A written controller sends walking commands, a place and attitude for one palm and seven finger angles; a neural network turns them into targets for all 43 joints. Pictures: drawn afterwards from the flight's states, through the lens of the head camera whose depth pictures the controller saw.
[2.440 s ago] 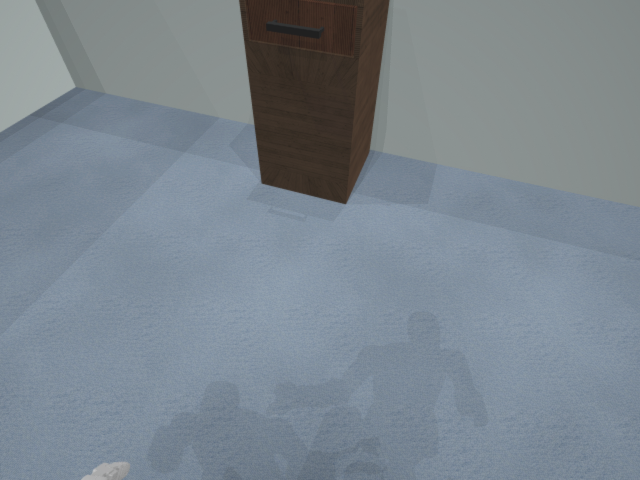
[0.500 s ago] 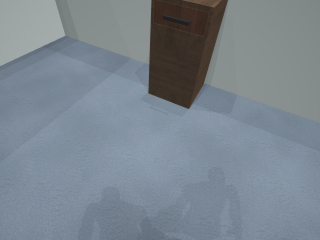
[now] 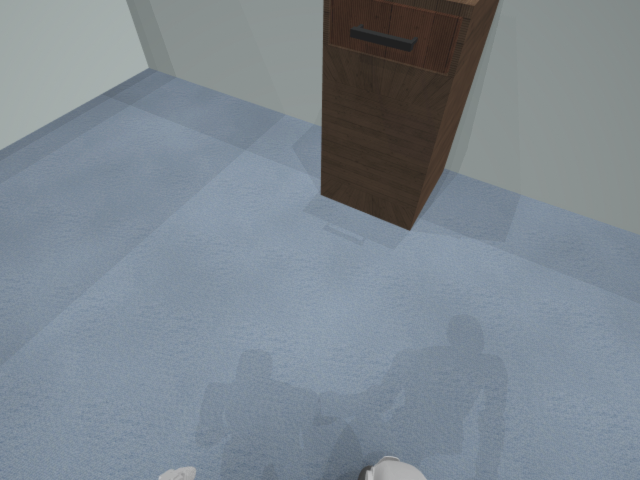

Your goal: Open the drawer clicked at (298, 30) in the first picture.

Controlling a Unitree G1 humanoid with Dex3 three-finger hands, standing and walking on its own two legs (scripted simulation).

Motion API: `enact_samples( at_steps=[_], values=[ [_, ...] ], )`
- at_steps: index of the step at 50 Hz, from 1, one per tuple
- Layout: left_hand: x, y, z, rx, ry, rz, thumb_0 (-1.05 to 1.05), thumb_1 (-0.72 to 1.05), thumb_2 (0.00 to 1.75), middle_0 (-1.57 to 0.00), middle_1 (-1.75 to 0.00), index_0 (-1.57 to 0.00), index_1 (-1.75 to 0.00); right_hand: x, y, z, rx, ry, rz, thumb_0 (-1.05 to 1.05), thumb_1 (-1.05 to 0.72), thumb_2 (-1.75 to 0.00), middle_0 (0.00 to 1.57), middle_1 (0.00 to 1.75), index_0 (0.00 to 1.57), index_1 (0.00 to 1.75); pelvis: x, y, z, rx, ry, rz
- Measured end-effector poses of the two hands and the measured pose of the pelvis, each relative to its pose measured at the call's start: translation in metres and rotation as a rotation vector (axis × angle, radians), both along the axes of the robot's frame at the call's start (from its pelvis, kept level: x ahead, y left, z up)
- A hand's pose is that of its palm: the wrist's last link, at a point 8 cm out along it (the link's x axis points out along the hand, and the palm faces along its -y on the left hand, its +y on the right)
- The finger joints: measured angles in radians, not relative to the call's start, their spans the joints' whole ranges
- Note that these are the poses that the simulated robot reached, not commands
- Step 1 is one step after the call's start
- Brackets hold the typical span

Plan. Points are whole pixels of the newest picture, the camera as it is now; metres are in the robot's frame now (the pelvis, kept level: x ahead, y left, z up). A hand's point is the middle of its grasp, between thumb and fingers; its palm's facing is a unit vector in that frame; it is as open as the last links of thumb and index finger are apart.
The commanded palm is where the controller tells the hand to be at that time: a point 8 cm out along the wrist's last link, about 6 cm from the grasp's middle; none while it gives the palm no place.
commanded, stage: walk to a spot facing it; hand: left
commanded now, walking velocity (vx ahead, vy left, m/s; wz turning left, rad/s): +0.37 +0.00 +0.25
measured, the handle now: (384, 36) +1.23 -0.19 +0.00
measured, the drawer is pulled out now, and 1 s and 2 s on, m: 0.00 0.00 0.00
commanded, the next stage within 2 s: turn to face it in 0.68 s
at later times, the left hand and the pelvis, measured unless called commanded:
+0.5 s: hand out of the picture +0.10 +0.18 -0.19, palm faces +0.26 -0.96 -0.14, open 7.3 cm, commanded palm none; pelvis +0.22 +0.03 -0.01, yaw +11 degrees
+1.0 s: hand (192, 287) +0.48 +0.25 -0.16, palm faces +0.11 -0.97 -0.21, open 7.4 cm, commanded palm none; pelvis +0.41 +0.05 +0.00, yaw +7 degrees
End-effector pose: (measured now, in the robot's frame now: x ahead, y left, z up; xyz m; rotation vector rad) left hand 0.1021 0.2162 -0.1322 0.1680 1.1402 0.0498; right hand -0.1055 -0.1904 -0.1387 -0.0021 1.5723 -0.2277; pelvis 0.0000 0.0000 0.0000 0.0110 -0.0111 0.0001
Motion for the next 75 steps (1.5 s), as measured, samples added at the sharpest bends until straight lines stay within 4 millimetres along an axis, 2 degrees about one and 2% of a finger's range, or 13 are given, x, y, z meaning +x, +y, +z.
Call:
enact_samples(
  at_steps=[3,5,13,21,26,31,40,51,56,62,66,71,75],
  values=[
    [0.042,-0.011,-0.005,0.014,-0.091,0.020,0.00,0.90,0.90,-0.20,-0.30,-0.20,-0.29,0.033,-0.022,-0.015,0.007,0.025,0.033,0.00,-0.91,-0.89,0.20,0.30,0.20,0.30,0.031,-0.016,-0.014,0.003,-0.010,0.034],
    [0.050,-0.014,-0.003,0.017,-0.106,0.056,0.00,0.90,0.90,-0.20,-0.30,-0.20,-0.29,0.067,-0.039,-0.017,-0.006,0.008,0.070,0.00,-0.91,-0.89,0.20,0.30,0.20,0.30,0.046,-0.020,-0.014,-0.011,-0.024,0.056],
    [0.026,0.000,0.002,0.060,0.066,0.198,-0.02,0.94,0.90,-0.20,-0.30,-0.21,-0.30,0.256,-0.075,0.007,-0.087,-0.253,0.212,0.00,-0.92,-0.89,0.20,0.30,0.19,0.30,0.112,-0.024,0.006,-0.035,-0.010,0.113],
    [-0.008,0.007,-0.013,-0.011,0.296,0.319,-0.01,0.92,0.90,-0.20,-0.30,-0.20,-0.29,0.419,-0.032,0.025,-0.085,-0.412,0.392,0.00,-0.92,-0.90,0.19,0.30,0.19,0.30,0.183,0.004,0.004,-0.055,-0.011,0.169],
    [-0.006,0.019,-0.030,-0.067,0.424,0.371,0.00,0.91,0.90,-0.20,-0.30,-0.20,-0.29,0.492,0.014,0.020,-0.091,-0.493,0.461,0.00,-0.92,-0.90,0.20,0.30,0.19,0.30,0.228,0.036,-0.011,-0.041,-0.022,0.190],
    [0.060,0.046,-0.021,-0.060,0.354,0.359,0.00,0.91,0.90,-0.20,-0.30,-0.20,-0.29,0.497,0.038,0.023,-0.079,-0.442,0.423,0.00,-0.92,-0.89,0.20,0.30,0.20,0.30,0.262,0.054,0.002,-0.031,-0.026,0.199],
    [0.218,0.084,-0.001,-0.019,0.111,0.314,0.00,0.91,0.90,-0.20,-0.30,-0.20,-0.29,0.481,0.029,0.024,-0.101,-0.251,0.332,-0.01,-0.94,-0.89,0.20,0.30,0.20,0.30,0.329,0.070,0.016,-0.014,-0.023,0.209],
    [0.375,0.075,-0.004,0.057,0.026,0.155,0.00,0.91,0.90,-0.20,-0.30,-0.20,-0.29,0.473,0.025,-0.016,-0.019,-0.031,0.165,0.00,-0.91,-0.89,0.20,0.30,0.20,0.30,0.419,0.049,-0.009,0.009,-0.034,0.120],
    [0.394,0.065,-0.004,0.073,0.042,0.149,0.00,0.91,0.90,-0.20,-0.30,-0.20,-0.29,0.521,0.012,-0.025,-0.030,-0.073,0.149,0.00,-0.91,-0.89,0.20,0.30,0.20,0.30,0.435,0.042,-0.010,-0.013,-0.035,0.079],
    [0.400,0.064,0.002,0.075,0.102,0.117,0.00,0.91,0.90,-0.20,-0.30,-0.21,-0.30,0.604,0.002,-0.007,-0.072,-0.277,0.156,0.00,-0.91,-0.89,0.20,0.30,0.20,0.30,0.445,0.043,0.001,0.000,-0.004,0.021],
    [0.407,0.074,0.004,0.069,0.107,0.093,0.00,0.91,0.90,-0.20,-0.30,-0.21,-0.30,0.642,0.001,0.008,-0.108,-0.386,0.156,0.00,-0.91,-0.89,0.20,0.30,0.20,0.30,0.450,0.051,0.003,0.006,0.007,-0.029],
    [0.419,0.098,-0.001,0.062,0.099,0.064,0.00,0.90,0.90,-0.20,-0.30,-0.21,-0.30,0.666,0.008,0.024,-0.167,-0.472,0.142,0.00,-0.91,-0.89,0.20,0.30,0.20,0.30,0.454,0.071,0.002,-0.001,0.016,-0.092],
    [0.435,0.121,-0.008,0.060,0.102,0.026,0.00,0.90,0.90,-0.20,-0.30,-0.21,-0.30,0.657,0.017,0.034,-0.214,-0.495,0.115,0.00,-0.91,-0.89,0.20,0.30,0.20,0.30,0.456,0.087,0.000,-0.006,0.008,-0.143]
  ],
)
